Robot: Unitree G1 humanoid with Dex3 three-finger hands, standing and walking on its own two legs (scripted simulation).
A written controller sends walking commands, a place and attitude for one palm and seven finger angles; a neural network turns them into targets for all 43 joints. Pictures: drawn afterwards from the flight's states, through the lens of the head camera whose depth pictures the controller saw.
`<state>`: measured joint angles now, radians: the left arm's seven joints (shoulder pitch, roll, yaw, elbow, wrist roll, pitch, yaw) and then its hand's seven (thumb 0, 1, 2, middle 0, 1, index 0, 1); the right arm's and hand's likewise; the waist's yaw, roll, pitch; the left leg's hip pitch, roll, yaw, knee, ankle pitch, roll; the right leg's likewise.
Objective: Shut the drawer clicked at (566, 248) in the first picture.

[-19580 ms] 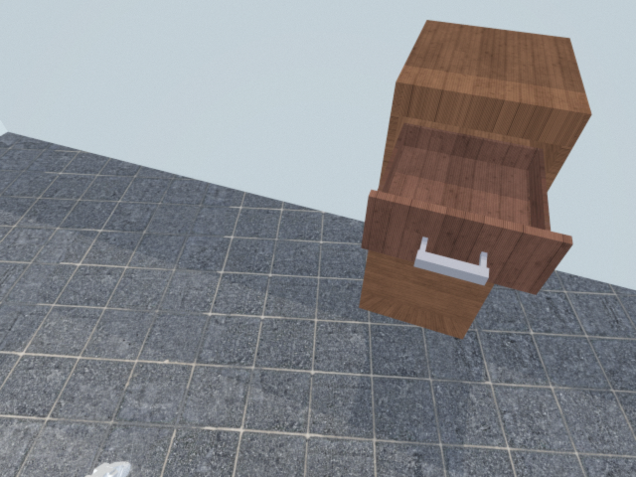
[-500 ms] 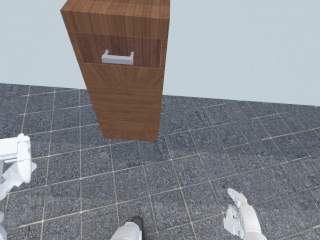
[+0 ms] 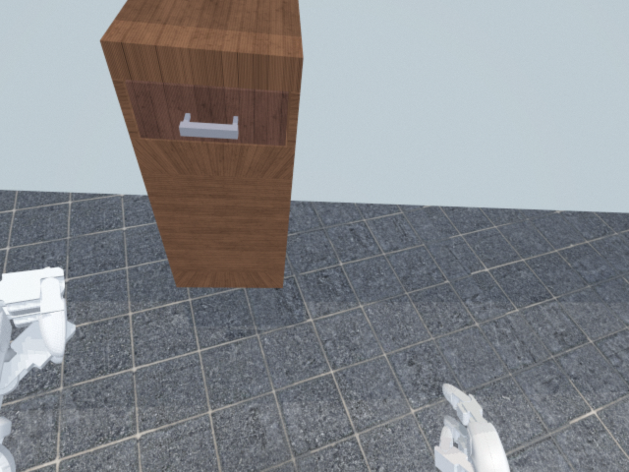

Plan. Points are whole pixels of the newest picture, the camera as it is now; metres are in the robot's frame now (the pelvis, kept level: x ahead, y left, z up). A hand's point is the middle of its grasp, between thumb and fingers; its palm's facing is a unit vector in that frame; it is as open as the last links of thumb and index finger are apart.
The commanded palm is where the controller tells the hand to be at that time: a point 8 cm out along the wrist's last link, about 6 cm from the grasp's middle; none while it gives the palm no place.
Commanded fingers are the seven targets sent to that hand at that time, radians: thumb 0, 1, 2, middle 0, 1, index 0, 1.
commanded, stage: stop stepping back and stand still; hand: left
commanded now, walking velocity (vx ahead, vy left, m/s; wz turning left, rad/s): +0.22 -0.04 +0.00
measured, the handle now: (210, 124) +0.79 +0.25 -0.04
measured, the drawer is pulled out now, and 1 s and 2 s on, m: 0.00 0.00 0.00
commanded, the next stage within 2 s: let the arm hang, fingers relaxed in 0.22 s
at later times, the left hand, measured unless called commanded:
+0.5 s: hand (141, 456) +0.16 +0.22 -0.10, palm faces +0.09 -0.95 -0.30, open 3.0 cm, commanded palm none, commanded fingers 0.00 0.90 0.90 -1.00 -1.17 -1.00 -1.17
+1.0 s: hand out of the picture -0.06 +0.21 -0.17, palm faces +0.11 -0.97 -0.23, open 6.4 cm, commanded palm none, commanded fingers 0.00 0.90 0.90 -0.20 -0.30 -0.20 -0.30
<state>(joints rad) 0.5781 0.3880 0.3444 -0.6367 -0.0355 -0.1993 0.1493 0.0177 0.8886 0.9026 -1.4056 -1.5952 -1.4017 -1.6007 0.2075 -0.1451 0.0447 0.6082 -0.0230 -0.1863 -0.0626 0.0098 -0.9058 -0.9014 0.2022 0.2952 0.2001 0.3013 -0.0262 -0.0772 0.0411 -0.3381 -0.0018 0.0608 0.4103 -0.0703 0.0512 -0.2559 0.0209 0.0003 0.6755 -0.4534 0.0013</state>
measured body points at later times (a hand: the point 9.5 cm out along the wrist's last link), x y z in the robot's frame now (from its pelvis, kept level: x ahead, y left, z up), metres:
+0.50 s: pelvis -0.01 +0.01 -0.02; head +0.00 +0.00 +0.43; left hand +0.15 +0.27 -0.08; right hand +0.13 -0.23 -0.13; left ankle +0.02 +0.13 -0.74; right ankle +0.01 -0.10 -0.74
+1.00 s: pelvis -0.02 +0.02 +0.00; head -0.02 +0.02 +0.45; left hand -0.07 +0.26 -0.15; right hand -0.01 -0.20 -0.16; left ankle +0.02 +0.13 -0.74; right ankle +0.01 -0.10 -0.74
